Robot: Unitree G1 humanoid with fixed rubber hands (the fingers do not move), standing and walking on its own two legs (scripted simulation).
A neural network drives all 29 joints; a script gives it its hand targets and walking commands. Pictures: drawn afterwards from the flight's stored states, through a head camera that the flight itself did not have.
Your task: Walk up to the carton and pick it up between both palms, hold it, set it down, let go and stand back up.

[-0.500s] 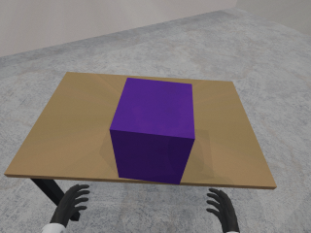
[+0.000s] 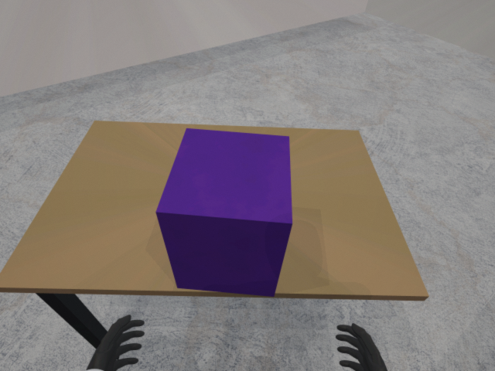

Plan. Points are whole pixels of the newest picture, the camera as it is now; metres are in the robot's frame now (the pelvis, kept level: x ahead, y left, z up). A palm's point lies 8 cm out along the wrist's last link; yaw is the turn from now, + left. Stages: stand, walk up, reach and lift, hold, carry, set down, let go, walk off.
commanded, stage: set down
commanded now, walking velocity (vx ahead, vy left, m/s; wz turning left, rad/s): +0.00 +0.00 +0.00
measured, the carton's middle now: (231, 214) +0.42 +0.05 +0.00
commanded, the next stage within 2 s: let go in 0.34 s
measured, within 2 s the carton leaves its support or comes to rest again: neither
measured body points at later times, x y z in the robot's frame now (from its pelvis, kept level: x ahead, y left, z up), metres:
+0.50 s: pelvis +0.00 +0.00 +0.00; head +0.00 +0.00 +0.45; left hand +0.17 +0.23 -0.09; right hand +0.16 -0.23 -0.09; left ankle +0.01 +0.12 -0.75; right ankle -0.03 -0.10 -0.75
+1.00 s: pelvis -0.01 +0.00 +0.00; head +0.00 +0.00 +0.45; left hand +0.14 +0.24 -0.10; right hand +0.12 -0.24 -0.12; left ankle +0.01 +0.12 -0.75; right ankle -0.02 -0.10 -0.75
